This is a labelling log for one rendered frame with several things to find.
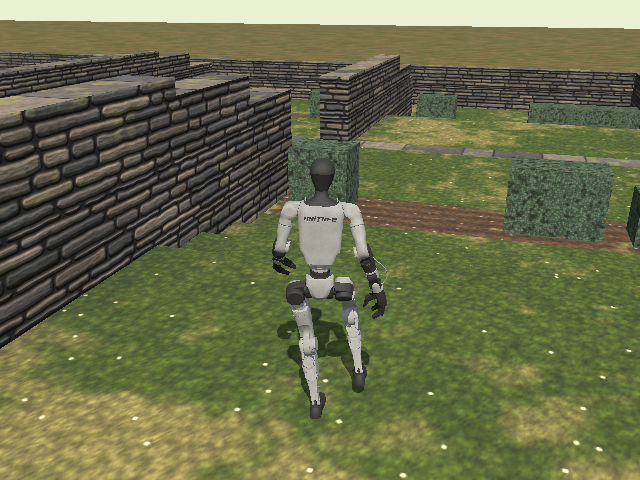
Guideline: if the left robot forearm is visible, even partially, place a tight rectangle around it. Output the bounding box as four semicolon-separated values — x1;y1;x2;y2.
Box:
272;238;286;265

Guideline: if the humanoid robot torso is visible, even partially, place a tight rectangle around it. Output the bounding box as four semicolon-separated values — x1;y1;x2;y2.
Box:
298;197;345;300

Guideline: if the robot right thigh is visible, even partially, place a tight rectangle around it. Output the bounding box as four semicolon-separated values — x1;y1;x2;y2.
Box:
333;277;357;325

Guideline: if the right robot forearm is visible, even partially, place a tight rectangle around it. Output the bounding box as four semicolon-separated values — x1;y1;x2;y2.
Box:
360;243;383;293

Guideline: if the left robot upper arm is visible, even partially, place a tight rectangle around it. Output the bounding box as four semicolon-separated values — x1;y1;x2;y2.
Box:
274;201;301;253

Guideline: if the right robot upper arm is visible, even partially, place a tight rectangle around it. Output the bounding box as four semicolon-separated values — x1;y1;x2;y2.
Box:
342;202;370;260

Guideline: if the right robot hand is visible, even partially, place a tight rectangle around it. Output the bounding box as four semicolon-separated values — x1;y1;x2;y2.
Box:
363;290;387;319

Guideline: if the left robot hand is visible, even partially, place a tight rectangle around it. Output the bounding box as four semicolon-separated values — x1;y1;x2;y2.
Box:
272;257;296;275

